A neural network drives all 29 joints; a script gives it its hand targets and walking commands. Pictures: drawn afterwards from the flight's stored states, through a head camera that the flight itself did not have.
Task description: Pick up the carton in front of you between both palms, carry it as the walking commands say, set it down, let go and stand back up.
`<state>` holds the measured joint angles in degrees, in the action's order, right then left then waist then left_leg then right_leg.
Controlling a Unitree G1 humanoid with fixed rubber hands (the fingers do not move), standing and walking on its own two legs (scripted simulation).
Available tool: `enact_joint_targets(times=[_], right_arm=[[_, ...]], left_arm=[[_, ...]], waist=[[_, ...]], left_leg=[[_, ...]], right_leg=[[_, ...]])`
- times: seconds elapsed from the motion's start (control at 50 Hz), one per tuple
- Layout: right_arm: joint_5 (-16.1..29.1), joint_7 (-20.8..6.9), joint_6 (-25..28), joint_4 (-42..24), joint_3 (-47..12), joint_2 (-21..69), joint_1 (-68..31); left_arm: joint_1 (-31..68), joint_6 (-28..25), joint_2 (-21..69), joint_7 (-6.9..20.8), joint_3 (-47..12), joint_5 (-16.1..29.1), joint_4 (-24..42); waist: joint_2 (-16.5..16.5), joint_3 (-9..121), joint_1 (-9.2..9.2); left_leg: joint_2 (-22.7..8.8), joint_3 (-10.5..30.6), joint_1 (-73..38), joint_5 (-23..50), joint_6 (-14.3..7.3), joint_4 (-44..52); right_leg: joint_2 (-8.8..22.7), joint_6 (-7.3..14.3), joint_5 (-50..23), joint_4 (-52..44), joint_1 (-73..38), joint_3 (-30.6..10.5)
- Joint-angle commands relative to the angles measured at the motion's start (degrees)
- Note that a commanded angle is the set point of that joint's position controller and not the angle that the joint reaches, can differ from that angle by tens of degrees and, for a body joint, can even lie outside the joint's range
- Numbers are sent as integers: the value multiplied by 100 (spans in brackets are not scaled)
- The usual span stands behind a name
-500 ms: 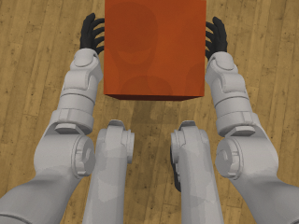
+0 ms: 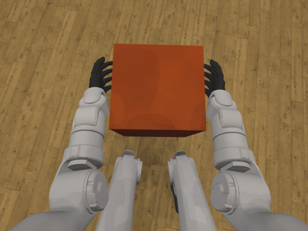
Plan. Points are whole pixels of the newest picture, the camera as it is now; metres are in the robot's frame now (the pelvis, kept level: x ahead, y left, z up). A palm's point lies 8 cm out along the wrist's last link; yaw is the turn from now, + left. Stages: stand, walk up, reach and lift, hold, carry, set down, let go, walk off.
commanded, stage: reach and lift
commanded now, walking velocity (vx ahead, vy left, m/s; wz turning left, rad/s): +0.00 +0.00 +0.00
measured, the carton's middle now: (156, 99) +0.44 +0.00 -0.13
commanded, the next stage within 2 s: hold in 2.00 s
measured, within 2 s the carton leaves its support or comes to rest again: neither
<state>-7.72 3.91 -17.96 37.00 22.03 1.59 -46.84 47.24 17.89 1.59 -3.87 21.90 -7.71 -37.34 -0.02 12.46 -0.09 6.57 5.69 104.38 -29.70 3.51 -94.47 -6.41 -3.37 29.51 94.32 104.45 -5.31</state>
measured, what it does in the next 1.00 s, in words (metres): rises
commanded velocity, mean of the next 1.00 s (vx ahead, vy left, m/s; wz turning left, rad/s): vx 0.00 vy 0.00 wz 0.00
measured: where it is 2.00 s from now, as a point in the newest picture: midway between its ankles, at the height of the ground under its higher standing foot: (152, 199)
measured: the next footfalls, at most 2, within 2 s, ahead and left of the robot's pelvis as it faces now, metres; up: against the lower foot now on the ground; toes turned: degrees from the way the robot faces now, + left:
none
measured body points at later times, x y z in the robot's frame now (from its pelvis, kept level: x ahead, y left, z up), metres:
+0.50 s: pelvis +0.05 +0.00 +0.15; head +0.16 +0.00 +0.58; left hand +0.42 +0.15 +0.10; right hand +0.42 -0.15 +0.10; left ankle +0.09 +0.13 -0.50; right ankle +0.09 -0.13 -0.50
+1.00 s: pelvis +0.09 +0.00 +0.24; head +0.06 +0.00 +0.69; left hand +0.39 +0.15 +0.25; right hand +0.39 -0.15 +0.25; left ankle +0.09 +0.13 -0.50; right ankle +0.09 -0.13 -0.50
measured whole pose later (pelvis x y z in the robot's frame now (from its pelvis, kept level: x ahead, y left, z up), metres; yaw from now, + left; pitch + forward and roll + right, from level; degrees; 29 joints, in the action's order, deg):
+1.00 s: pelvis +0.09 +0.00 +0.24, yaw +0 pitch +0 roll +0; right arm -12.4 1.5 -31.4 21.9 14.0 8.3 -13.2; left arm 13.2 31.1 8.3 -1.6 13.8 -12.0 -22.1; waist -0.1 5.6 0.1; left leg 3.1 8.6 14.3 -14.7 0.6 -28.7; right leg -2.9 -0.7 14.7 28.7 14.4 -8.2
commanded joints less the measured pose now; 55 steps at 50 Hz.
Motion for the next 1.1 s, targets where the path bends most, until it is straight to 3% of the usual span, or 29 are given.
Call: enact_joint_targets(times=[0.0, 0.3, 0.54, 0.68, 0.86, 0.94, 1.08], right_arm=[[850, -1335, 49, -86, -3509, 6271, -3381], [563, -1326, 234, 55, -3429, 6324, -1736], [461, -1374, 216, -219, -3676, 6319, -549], [476, -1451, -103, -508, -3899, 6363, 93], [655, -1587, -938, -1295, -4251, 6362, 604], [596, -1630, -1339, -1538, -4183, 6251, 712], [342, -1774, -1618, -1242, -3577, 6165, 292]], left_arm=[[3289, -22, 6298, 1344, -3480, 845, 44], [1674, -215, 6373, 1317, -3413, 585, -102], [471, -204, 6398, 1331, -3653, 451, 155], [-162, 111, 6405, 1407, -3904, 518, 497], [-688, 952, 6423, 1579, -4268, 677, 1281], [-773, 1347, 6266, 1627, -4203, 643, 1537], [-360, 1622, 6154, 1764, -3549, 346, 1233]], waist=[[13, 5232, -7], [-15, 3694, 15], [-14, 2755, 27], [6, 2089, 28], [6, 1108, 6], [8, 448, 38], [15, -385, -7]], left_leg=[[402, -838, -3417, 1260, -124, 1330], [287, -437, -5132, 1523, -207, 3042], [109, -124, -6913, 2227, -277, 4573], [9, -10, -8010, 2826, -286, 5498], [-121, -3, -9293, 3272, -271, 6598], [-121, -27, -9542, 2990, -259, 6984], [-164, -151, -9420, 1767, -333, 7249]], right_leg=[[-404, 99, -1232, -1328, -3450, 823], [-271, 183, -1514, -3033, -5123, 425], [-99, 249, -2221, -4526, -6898, 163], [5, 255, -2811, -5439, -8026, 44], [119, 235, -3289, -6542, -9372, 5], [122, 250, -3006, -6956, -9618, 13], [170, 304, -1816, -7229, -9475, 117]])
